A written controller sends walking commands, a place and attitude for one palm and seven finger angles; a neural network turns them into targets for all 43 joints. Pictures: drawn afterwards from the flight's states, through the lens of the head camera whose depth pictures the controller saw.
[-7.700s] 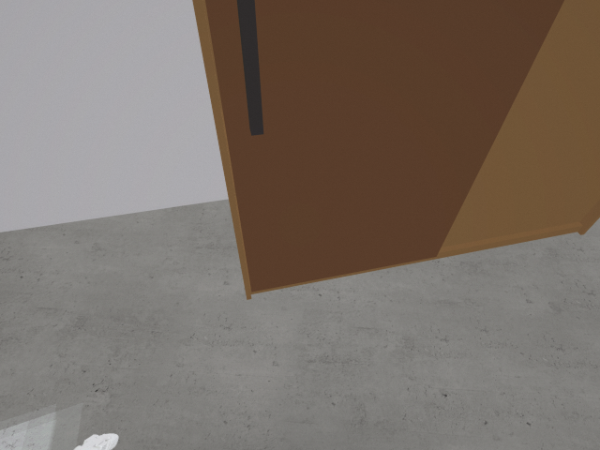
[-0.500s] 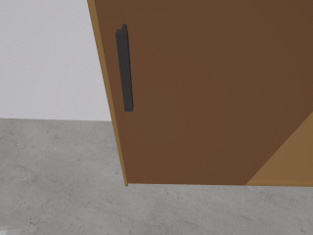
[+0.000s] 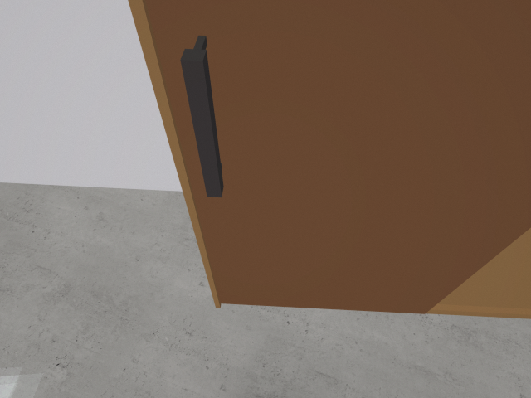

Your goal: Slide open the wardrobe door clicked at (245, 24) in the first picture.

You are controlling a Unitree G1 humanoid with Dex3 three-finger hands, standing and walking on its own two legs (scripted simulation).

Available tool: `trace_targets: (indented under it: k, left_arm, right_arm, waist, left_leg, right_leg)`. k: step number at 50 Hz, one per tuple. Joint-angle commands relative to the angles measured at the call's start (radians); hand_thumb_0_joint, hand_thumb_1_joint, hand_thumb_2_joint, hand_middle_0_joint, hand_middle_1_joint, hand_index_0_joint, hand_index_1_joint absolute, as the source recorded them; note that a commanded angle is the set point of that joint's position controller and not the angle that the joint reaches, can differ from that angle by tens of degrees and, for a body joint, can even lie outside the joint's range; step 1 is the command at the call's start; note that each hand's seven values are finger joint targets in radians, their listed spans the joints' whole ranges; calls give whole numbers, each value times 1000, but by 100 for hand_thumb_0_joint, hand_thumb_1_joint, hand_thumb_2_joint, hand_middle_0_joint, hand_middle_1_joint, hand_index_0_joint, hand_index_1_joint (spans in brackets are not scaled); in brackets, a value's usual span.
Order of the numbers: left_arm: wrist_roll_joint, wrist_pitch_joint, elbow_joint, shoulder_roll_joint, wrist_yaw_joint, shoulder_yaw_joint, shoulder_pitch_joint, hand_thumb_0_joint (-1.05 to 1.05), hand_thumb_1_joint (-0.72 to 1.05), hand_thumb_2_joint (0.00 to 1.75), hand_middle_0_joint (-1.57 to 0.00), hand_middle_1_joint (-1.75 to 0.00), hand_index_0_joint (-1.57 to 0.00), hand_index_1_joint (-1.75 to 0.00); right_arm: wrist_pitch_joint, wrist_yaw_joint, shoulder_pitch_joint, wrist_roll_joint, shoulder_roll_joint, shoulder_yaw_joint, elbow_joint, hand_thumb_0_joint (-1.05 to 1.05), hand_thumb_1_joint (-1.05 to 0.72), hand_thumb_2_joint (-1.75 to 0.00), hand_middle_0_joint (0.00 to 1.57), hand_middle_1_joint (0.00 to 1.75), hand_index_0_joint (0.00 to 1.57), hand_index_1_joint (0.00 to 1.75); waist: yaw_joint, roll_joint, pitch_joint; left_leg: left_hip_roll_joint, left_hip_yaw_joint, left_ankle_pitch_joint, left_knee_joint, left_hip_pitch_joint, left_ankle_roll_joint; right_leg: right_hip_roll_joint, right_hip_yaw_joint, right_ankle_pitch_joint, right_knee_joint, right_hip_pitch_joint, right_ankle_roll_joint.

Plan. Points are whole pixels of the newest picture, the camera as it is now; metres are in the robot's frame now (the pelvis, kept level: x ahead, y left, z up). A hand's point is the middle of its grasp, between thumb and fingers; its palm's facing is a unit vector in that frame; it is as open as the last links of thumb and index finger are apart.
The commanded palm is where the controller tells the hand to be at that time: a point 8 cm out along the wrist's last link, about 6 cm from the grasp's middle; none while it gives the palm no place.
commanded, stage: come to a stop and stand still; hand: left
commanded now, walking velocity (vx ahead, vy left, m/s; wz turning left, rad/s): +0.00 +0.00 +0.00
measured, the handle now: (209, 127) +0.47 +0.13 +0.14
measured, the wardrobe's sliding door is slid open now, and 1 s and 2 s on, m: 0.00 0.00 0.00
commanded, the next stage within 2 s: look again from close up in 1.32 s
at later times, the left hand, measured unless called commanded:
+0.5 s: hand out of the picture -0.06 +0.17 -0.18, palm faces +0.04 -0.99 -0.14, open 7.4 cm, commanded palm none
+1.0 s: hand out of the picture -0.10 +0.19 -0.18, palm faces +0.02 -0.99 -0.15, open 7.4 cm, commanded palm none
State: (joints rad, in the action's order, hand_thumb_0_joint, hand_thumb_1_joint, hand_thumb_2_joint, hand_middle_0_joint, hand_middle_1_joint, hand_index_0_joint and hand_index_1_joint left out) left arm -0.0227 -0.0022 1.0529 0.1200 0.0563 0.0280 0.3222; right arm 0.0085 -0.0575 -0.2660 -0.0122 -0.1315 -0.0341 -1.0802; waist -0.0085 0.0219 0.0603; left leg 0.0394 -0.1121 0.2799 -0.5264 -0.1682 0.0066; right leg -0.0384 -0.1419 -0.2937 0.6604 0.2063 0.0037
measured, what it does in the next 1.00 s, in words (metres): shifts its weight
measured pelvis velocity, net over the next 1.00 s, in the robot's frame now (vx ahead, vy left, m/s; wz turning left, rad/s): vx -0.06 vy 0.04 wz -0.02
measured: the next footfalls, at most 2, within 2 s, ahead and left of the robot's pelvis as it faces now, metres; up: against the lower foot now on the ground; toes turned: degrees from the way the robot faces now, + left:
none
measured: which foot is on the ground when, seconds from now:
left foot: down 0.00-1.00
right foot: down 0.00-1.00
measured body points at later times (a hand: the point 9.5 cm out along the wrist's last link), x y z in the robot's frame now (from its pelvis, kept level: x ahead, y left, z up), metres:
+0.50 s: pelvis -0.04 +0.02 +0.00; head -0.04 +0.03 +0.45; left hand -0.06 +0.22 -0.17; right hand -0.01 -0.21 -0.15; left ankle -0.03 +0.12 -0.74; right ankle -0.08 -0.08 -0.74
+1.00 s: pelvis -0.06 +0.04 +0.00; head -0.05 +0.05 +0.45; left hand -0.10 +0.24 -0.16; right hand -0.10 -0.15 -0.16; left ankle -0.03 +0.12 -0.74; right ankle -0.08 -0.08 -0.74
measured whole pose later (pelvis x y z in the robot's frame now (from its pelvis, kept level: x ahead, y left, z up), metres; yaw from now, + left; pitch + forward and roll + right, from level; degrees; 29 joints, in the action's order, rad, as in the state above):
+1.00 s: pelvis -0.06 +0.04 +0.00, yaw -1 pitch -1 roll +0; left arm -0.02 0.02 1.14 0.11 0.05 -0.01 0.37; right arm 0.02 -0.03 -0.35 -0.01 -0.08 0.01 -1.15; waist -0.01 0.01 0.03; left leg 0.00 -0.12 0.19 -0.42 -0.22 0.04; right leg -0.05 -0.10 -0.25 0.42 0.15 -0.01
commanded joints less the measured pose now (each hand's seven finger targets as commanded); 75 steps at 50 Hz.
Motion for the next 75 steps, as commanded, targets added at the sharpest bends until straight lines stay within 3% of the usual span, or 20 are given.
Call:
trace_targets:
  k: [1, 3, 5, 6, 7, 9, 10, 12, 14, 16, 22, 34, 48, 49, 50, 52, 53, 57, 63, 75]
  left_arm:
    - [1, 6, -51, 50, -6, 20, 54, 0, 90, 90, -20, -30, -20, -30]
    - [-3, 16, -33, 91, -5, 25, 102, 0, 90, 90, -20, -30, -20, -30]
    - [-3, 27, -15, 150, 5, 33, 149, 0, 90, 90, -20, -30, -20, -30]
    - [-2, 29, 3, 156, 9, 32, 173, 0, 90, 90, -20, -30, -20, -30]
    - [-3, 28, 11, 149, 10, 23, 171, 0, 90, 90, -20, -30, -20, -30]
    - [-6, 29, -7, 149, 5, 12, 106, 0, 90, 90, -20, -30, -20, -30]
    - [-6, 29, -21, 155, 3, 13, 66, 0, 90, 90, -20, -30, -20, -30]
    - [2, 27, -33, 169, -5, 14, 13, 0, 90, 90, -20, -30, -20, -30]
    - [8, 20, -38, 122, -12, 5, 14, 0, 90, 90, -20, -30, -20, -30]
    - [2, 11, -9, 114, -14, -2, 18, 0, 90, 90, -20, -30, -20, -30]
    - [6, 21, 41, 110, -20, -13, 65, 0, 90, 90, -20, -30, -20, -30]
    - [7, 20, 64, 87, -20, -18, 108, 0, 90, 90, -20, -30, -20, -30]
    - [5, 23, 75, 55, -11, -21, 150, 0, 90, 90, -20, -30, -20, -30]
    - [-11, 38, 80, 86, 20, -44, 125, 0, 90, 90, -20, -30, -20, -30]
    - [-6, 58, 60, 111, 13, -33, 127, 0, 90, 90, -20, -30, -20, -30]
    - [5, 62, 46, 93, 6, -30, 121, 0, 90, 90, -20, -30, -20, -30]
    - [9, 54, 38, 86, 4, -29, 110, 0, 90, 90, -20, -30, -20, -30]
    - [1, 27, 6, 79, -3, -25, 83, 0, 90, 90, -20, -30, -20, -30]
    - [-2, 18, -31, 88, -9, -18, 95, 0, 90, 90, -20, -30, -20, -30]
    - [-1, 24, -53, 122, -15, -20, 94, 0, 90, 90, -20, -30, -20, -30]
  right_arm:
    - [9, 4, -88, -5, -110, -15, 17, 0, -90, -90, 20, 30, 20, 30]
    - [9, 5, -71, 1, -96, -10, 32, 0, -90, -90, 20, 30, 20, 30]
    - [-1, 7, -64, 2, -58, -3, 49, 0, -90, -90, 20, 30, 20, 30]
    - [-8, 9, -11, 1, -45, 1, 60, 0, -90, -90, 20, 30, 20, 30]
    - [-13, 11, 18, 4, -46, -2, 65, 0, -90, -90, 20, 30, 20, 30]
    - [-14, 16, 30, 7, -57, -1, 60, 0, -90, -90, 20, 30, 20, 30]
    - [-13, 18, 20, 7, -55, 0, 52, 0, -90, -90, 20, 30, 20, 30]
    - [-8, 21, -7, 4, -72, 0, 27, 0, -90, -90, 20, 30, 20, 30]
    - [1, 19, -13, -2, -108, 3, 11, 0, -90, -90, 20, 30, 20, 30]
    - [4, 24, 25, 2, -101, 13, 1, 0, -90, -90, 20, 30, 20, 30]
    - [15, 22, -13, 0, -101, 23, -12, 0, -90, -90, 20, 30, 20, 30]
    - [17, 24, -91, -1, -90, 26, -37, 0, -90, -90, 20, 30, 20, 30]
    - [21, 22, -150, 1, -47, 22, -61, 0, -90, -90, 20, 30, 20, 30]
    - [24, 39, -42, 4, -116, 30, 20, 0, -90, -90, 20, 30, 20, 30]
    - [29, 42, -49, 1, -75, 35, 52, 0, -90, -90, 20, 30, 20, 30]
    - [42, 32, -143, -1, -65, 31, 33, 0, -90, -90, 20, 30, 20, 30]
    - [39, 28, -140, 2, -79, 27, 35, 0, -90, -90, 20, 30, 20, 30]
    - [17, 33, -99, -4, -90, 18, 66, 0, -90, -90, 20, 30, 20, 30]
    - [15, 37, -86, -8, -121, 8, 96, 0, -90, -90, 20, 30, 20, 30]
    - [19, 41, -73, -3, -137, 14, 88, 0, -90, -90, 20, 30, 20, 30]
  waist:
    - [-2, -135, 4]
    - [-13, -32, -32]
    - [-26, 90, -100]
    - [-50, 167, -105]
    - [-52, 208, -93]
    - [-24, 152, -65]
    - [-8, 120, -54]
    - [23, 89, -32]
    - [9, -38, -23]
    - [-7, -85, 61]
    - [-4, -45, 15]
    - [-5, -38, 44]
    - [-1, -18, 55]
    - [-13, -66, 112]
    - [12, -102, 60]
    - [25, -41, -171]
    - [25, -14, -173]
    - [17, -22, 60]
    - [8, -45, 37]
    - [10, 0, 8]
  left_leg:
    - [179, 122, -840, 59, 121, 106]
    - [112, 77, -593, 4, 33, 45]
    - [41, 22, -215, -48, -113, -4]
    - [3, 14, 86, -116, -202, -17]
    - [5, 35, 214, -174, -237, -15]
    - [17, 62, 186, -178, -202, -15]
    - [14, 52, 145, -124, -164, -17]
    - [20, 44, -74, 64, -11, -16]
    - [111, 107, -323, 107, 66, 16]
    - [115, 128, -219, 156, -34, 23]
    - [95, 118, -169, 197, 10, 14]
    - [88, 141, -2, 267, -65, 14]
    - [87, 131, -17, 255, -69, 19]
    - [87, 100, -144, 70, -145, -3]
    - [59, 121, -218, 68, -109, -3]
    - [72, 137, -308, 50, -23, 21]
    - [84, 138, -305, 60, -20, 30]
    - [72, 166, 28, 159, -186, 37]
    - [83, 193, 131, 223, -200, 42]
    - [78, 149, 13, 203, -118, 34]
  right_leg:
    - [-39, 69, 1, -147, 66, -18]
    - [-86, 109, 421, -239, -59, -4]
    - [-204, 181, 941, -189, -228, 27]
    - [-243, 217, 1126, -181, -286, 45]
    - [-271, 230, 1164, -188, -282, 71]
    - [-260, 216, 991, -207, -198, 148]
    - [-243, 201, 887, -212, -160, 156]
    - [-184, 167, 644, -198, -36, 112]
    - [-93, 125, 286, -241, 45, 24]
    - [-77, 127, 111, -308, 17, 2]
    - [-90, 133, 108, -364, -25, 10]
    - [-88, 122, 51, -356, -25, 14]
    - [-84, 124, 65, -327, 11, 13]
    - [-104, 164, 157, -318, 82, 30]
    - [-125, 162, 332, -311, 50, 40]
    - [-112, 138, 336, -205, -67, 49]
    - [-102, 127, 262, -198, -59, 45]
    - [-73, 128, -10, -230, 63, 44]
    - [-59, 119, 2, -214, 44, 39]
    - [-78, 145, 58, -281, 41, 34]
